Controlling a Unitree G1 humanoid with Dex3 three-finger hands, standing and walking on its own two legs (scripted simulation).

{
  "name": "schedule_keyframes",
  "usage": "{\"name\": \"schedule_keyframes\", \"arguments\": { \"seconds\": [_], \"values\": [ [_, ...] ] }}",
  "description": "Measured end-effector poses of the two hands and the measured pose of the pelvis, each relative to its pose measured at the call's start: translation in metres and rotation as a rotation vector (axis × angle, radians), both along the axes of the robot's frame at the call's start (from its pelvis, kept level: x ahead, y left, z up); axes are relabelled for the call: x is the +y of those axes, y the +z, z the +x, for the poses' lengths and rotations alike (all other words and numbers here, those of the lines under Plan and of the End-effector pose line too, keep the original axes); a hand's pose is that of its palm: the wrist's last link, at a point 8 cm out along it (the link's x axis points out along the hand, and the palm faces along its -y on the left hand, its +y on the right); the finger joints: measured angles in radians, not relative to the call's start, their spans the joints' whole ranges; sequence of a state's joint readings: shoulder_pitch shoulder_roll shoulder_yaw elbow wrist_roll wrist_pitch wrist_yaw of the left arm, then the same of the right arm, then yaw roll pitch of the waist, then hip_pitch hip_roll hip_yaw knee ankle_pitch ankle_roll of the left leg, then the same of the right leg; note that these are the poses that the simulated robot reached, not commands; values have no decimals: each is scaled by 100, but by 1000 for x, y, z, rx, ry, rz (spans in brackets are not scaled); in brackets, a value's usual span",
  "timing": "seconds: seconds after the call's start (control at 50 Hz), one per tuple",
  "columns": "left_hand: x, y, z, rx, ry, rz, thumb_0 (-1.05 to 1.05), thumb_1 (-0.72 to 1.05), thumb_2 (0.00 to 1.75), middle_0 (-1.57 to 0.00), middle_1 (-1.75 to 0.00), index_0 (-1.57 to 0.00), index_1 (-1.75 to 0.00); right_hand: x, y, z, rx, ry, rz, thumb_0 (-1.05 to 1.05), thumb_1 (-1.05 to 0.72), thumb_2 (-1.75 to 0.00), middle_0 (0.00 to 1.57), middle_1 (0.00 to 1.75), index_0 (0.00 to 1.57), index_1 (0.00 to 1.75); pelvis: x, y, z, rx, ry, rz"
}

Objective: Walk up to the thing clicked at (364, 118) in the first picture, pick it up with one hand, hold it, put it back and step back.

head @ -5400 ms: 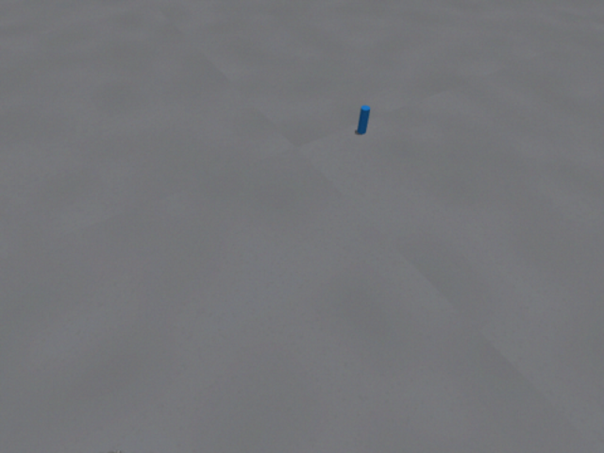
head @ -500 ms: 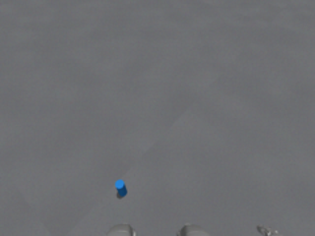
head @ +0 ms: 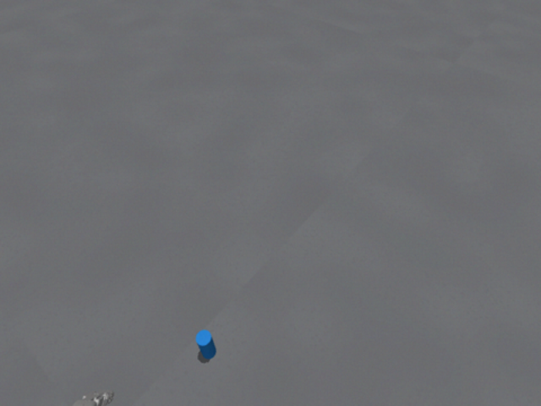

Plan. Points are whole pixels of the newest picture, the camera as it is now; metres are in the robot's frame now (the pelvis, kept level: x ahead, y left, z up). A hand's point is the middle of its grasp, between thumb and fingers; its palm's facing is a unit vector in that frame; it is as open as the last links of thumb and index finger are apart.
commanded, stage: walk up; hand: left
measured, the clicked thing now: (206, 345) +0.40 +0.21 -0.70
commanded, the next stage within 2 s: stand in 0.64 s
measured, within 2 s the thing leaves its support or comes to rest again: neither
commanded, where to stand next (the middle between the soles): +0.07 -0.02 m, yaw +0 degrees
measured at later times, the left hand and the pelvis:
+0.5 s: hand out of the picture +0.07 +0.25 -0.16, palm faces +0.00 -0.95 -0.33, open 7.4 cm; pelvis +0.01 +0.00 +0.00, yaw +0 degrees
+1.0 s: hand out of the picture +0.10 +0.25 -0.15, palm faces -0.01 -0.94 -0.34, open 7.4 cm; pelvis +0.02 +0.00 +0.00, yaw +1 degrees
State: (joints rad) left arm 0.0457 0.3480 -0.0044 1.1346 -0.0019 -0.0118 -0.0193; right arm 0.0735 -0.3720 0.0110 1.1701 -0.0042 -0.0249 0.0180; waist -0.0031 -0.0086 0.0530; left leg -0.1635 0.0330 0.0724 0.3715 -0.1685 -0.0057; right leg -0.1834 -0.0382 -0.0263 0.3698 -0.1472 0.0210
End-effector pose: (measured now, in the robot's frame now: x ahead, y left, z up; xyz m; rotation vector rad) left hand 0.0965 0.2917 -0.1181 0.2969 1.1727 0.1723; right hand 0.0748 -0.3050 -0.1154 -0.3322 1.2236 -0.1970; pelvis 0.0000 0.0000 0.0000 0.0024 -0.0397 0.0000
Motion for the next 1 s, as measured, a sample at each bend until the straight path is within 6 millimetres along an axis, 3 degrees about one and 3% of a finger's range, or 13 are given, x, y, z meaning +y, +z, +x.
{"name": "schedule_keyframes", "arguments": {
  "seconds": [0.3, 0.46, 1.0],
  "values": [
    [4, -2, -28, 78, 44, 4, 1, 90, 90, -20, -30, -20, -30, 8, 0, 14, -10, 5, 18, 0, -91, -90, 20, 30, 20, 30, 1, 3, 5, -1, 3, -2],
    [6, -1, -34, 96, 56, 9, 1, 90, 90, -20, -30, -20, -30, 14, -4, 15, 3, 8, 35, 0, -91, -90, 20, 30, 21, 30, 2, 3, 9, 4, 6, -3],
    [4, 3, 0, 34, 22, 22, 1, 90, 90, -20, -30, -20, -30, 9, 0, 24, 2, 2, 22, 0, -91, -90, 20, 30, 21, 30, -1, 4, 22, 9, 18, -2]
  ]
}}
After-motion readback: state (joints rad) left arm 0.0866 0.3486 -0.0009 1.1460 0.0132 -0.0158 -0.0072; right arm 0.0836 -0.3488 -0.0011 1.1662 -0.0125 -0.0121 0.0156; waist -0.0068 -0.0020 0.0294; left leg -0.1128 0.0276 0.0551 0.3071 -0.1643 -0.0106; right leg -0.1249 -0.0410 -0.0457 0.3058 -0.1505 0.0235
